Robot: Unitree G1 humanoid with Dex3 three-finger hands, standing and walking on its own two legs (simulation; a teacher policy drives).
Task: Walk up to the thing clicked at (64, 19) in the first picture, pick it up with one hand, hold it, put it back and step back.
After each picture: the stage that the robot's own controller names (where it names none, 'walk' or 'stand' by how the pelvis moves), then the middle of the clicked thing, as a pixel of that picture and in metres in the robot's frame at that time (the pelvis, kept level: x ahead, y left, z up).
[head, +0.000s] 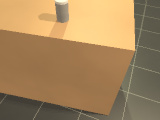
stand; (62, 9) +0.77 +0.11 +0.05
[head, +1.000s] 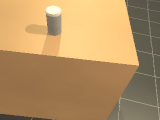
walk; (54, 21) +0.65 +0.13 +0.05
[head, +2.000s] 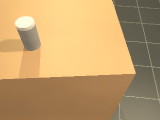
stand; (28, 34) +0.51 +0.22 +0.07
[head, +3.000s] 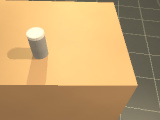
stand; (38, 43) +0.51 +0.20 +0.05
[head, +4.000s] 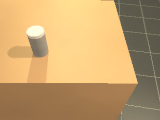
stand; (38, 42) +0.52 +0.20 +0.05
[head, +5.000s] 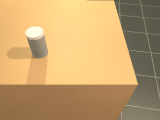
stand; (37, 43) +0.51 +0.20 +0.05
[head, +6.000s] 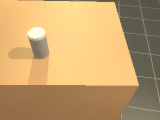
stand; (39, 43) +0.51 +0.19 +0.05
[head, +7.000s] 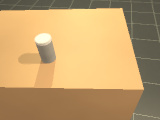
rise first; (45, 48) +0.50 +0.20 +0.05
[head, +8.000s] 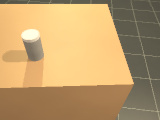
go down; (33, 45) +0.51 +0.19 +0.05
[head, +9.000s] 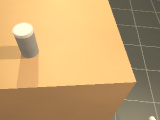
go down; (26, 41) +0.50 +0.19 +0.06
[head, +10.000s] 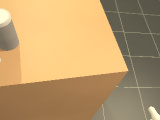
close in; (3, 30) +0.49 +0.21 +0.09
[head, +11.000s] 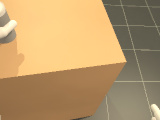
close; out of the picture +0.51 +0.22 +0.10
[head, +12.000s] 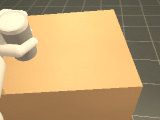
lift; (19, 38) +0.34 +0.17 +0.26
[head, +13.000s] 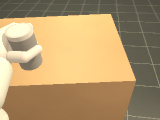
lift; (25, 47) +0.34 +0.17 +0.23
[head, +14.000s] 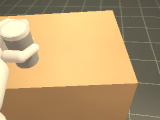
hold; (21, 45) +0.33 +0.17 +0.24
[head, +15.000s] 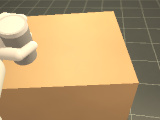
hold; (19, 41) +0.32 +0.17 +0.26
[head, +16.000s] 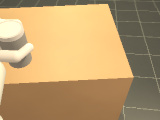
crouch; (15, 45) +0.35 +0.19 +0.22
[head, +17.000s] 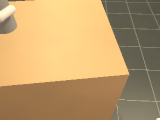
crouch; out of the picture +0.46 +0.23 +0.24
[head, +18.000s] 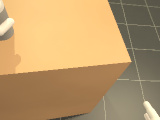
lower; out of the picture +0.51 +0.22 +0.10
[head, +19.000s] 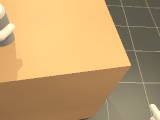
lower; out of the picture +0.50 +0.22 +0.11
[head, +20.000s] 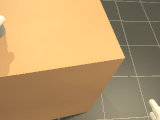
lower; out of the picture +0.52 +0.23 +0.11
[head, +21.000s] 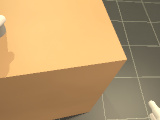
lower; out of the picture +0.52 +0.23 +0.11
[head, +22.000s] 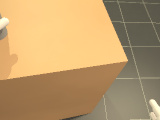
draw back; out of the picture +0.51 +0.23 +0.11
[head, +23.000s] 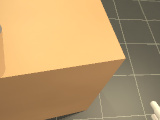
withdraw; out of the picture +0.52 +0.23 +0.11
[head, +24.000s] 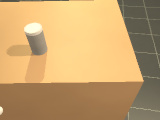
sink last; (36, 39) +0.52 +0.22 +0.08
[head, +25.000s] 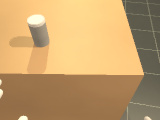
stand; (39, 31) +0.54 +0.21 +0.08
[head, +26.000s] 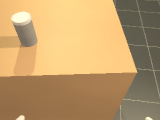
stand; (25, 30) +0.53 +0.23 +0.10
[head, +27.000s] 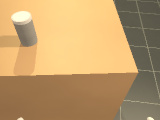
stand; (25, 29) +0.53 +0.22 +0.11
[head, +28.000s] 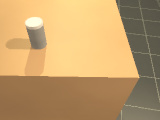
stand; (36, 33) +0.54 +0.21 +0.07
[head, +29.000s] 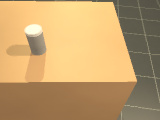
stand; (36, 40) +0.54 +0.21 +0.05
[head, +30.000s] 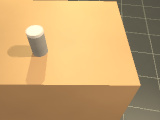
stand; (37, 41) +0.52 +0.20 +0.05
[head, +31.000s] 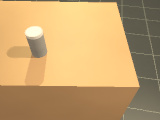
walk; (36, 42) +0.52 +0.20 +0.05
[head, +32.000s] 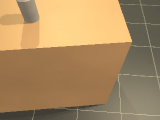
walk; (27, 7) +0.63 +0.24 +0.07
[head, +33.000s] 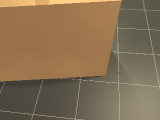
walk; out of the picture +0.92 +0.23 +0.07
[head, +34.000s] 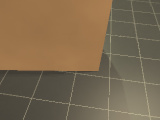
stand; out of the picture +1.17 +0.22 +0.06
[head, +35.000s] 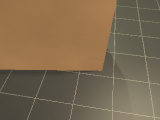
stand; out of the picture +1.15 +0.18 +0.05
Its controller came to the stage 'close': yes
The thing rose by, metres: 0.22
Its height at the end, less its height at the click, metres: +0.00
